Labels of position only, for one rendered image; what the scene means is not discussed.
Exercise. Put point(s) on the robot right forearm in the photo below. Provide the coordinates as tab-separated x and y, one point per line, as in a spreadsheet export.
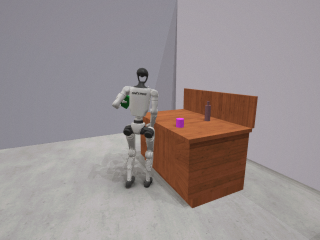
153	118

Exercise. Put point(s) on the robot torso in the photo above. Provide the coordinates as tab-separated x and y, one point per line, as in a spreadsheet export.
139	102

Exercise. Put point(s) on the table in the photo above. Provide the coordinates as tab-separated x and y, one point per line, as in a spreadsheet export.
204	160

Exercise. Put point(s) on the robot left upper arm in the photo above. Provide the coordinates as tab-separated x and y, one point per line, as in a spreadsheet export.
125	91

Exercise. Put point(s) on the sponge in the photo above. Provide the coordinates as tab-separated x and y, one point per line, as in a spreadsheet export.
126	105

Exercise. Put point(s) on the left robot shin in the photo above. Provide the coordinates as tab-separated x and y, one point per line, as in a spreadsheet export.
130	166

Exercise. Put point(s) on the robot right upper arm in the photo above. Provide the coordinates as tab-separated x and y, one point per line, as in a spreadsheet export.
154	101

